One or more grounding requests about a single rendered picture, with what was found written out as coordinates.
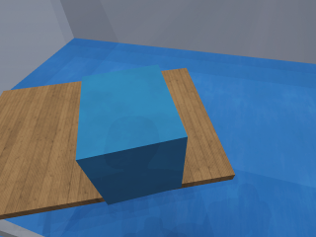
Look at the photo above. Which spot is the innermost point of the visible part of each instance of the table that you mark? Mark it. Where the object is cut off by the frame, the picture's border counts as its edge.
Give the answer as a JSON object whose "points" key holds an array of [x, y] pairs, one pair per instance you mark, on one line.
{"points": [[38, 143]]}

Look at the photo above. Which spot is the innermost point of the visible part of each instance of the carton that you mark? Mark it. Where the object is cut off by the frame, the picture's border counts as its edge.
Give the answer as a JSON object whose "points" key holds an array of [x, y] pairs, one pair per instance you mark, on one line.
{"points": [[131, 142]]}

